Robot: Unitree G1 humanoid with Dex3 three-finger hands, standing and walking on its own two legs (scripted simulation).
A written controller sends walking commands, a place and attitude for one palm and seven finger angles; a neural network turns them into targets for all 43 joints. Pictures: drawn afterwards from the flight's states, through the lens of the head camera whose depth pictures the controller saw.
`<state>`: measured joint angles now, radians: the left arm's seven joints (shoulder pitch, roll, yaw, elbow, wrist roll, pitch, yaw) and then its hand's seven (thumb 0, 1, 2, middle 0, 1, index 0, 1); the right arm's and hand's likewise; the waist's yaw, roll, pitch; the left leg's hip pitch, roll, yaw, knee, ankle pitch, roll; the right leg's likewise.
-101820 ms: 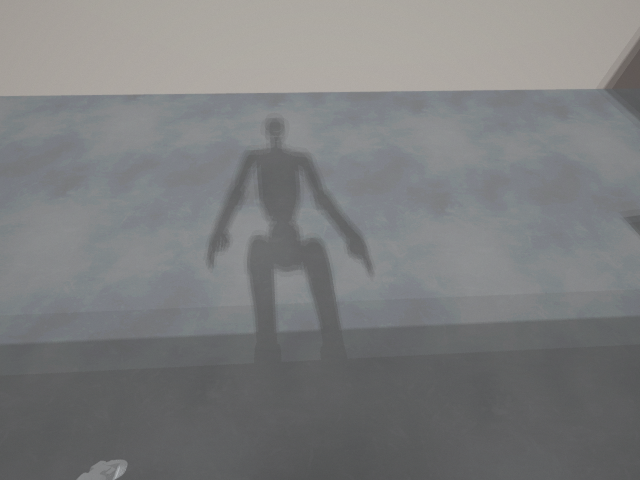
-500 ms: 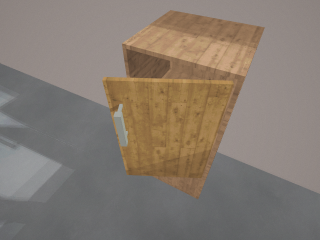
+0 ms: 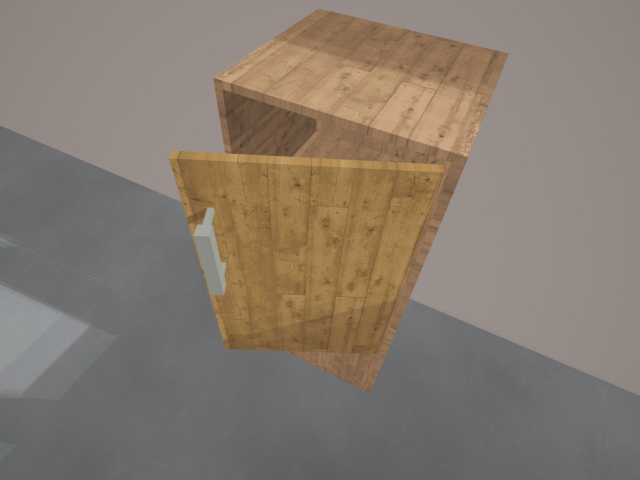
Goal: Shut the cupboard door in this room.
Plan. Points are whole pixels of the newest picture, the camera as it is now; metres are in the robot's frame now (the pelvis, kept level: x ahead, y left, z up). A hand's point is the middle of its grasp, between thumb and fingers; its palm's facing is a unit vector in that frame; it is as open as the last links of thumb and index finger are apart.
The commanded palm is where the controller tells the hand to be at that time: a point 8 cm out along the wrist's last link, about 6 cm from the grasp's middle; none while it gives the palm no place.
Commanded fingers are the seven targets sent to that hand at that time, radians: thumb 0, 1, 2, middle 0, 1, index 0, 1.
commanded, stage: raise the hand and make a fist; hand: left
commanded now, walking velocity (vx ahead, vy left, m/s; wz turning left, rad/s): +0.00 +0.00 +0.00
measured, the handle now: (214, 252) +0.46 +0.20 -0.03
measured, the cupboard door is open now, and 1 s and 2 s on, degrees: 25 25 25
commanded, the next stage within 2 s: bring the fist close to the handle in 1.84 s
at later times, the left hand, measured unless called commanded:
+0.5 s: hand (196, 474) +0.14 +0.15 -0.05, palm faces +0.11 -0.99 -0.07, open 5.4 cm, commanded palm +0.13 +0.21 -0.05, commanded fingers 0.00 0.90 0.90 -0.73 -0.88 -0.73 -0.88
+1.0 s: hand (190, 434) +0.19 +0.17 -0.05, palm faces +0.02 -1.00 -0.02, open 3.3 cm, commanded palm +0.16 +0.22 -0.04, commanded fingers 0.00 0.90 0.90 -1.19 -1.38 -1.19 -1.38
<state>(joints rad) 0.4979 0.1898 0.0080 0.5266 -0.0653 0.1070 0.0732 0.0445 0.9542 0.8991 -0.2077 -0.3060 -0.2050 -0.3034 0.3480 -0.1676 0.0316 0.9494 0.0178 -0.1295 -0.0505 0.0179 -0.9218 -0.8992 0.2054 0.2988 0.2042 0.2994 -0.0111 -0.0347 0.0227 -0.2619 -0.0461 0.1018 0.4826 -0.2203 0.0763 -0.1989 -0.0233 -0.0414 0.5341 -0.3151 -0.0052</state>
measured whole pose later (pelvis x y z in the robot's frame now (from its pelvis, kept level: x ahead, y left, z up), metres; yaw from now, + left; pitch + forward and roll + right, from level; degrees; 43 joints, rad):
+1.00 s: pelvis -0.02 -0.02 -0.10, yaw +1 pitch +16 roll -3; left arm 0.46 0.23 0.12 -0.05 -0.29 -0.47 -0.24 0.02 0.90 0.90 -1.02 -1.19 -1.01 -1.19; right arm 0.25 -0.25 -0.03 0.53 0.03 -0.16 -0.05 0.02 -0.90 -0.90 0.20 0.30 0.20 0.30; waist 0.00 0.02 -0.15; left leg -0.99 0.01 0.04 1.21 -0.50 0.06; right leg -0.90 0.03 -0.11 1.18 -0.57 -0.05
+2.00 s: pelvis -0.01 -0.02 -0.08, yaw +2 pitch +15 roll -3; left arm 0.38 0.25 0.12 -0.01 -0.28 -0.41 -0.23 0.01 0.90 0.90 -1.30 -1.50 -1.30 -1.50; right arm 0.25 -0.24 0.03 0.50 0.02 -0.13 -0.03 0.02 -0.90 -0.90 0.21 0.30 0.21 0.30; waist 0.00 0.03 -0.16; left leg -0.92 0.01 0.02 1.15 -0.49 0.05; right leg -0.82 0.03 -0.12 1.11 -0.56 -0.05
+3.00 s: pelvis -0.01 -0.01 -0.08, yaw +1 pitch +16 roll -2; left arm -0.29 0.24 0.15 0.59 -0.18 -0.43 -0.14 0.01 0.90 0.90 -1.30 -1.50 -1.30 -1.50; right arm 0.27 -0.25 0.02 0.60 0.02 -0.05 0.00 0.01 -0.90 -0.90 0.21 0.30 0.21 0.30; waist -0.04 0.03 -0.15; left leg -0.92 0.00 0.06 1.09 -0.46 0.07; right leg -0.84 0.03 -0.08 1.07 -0.52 -0.04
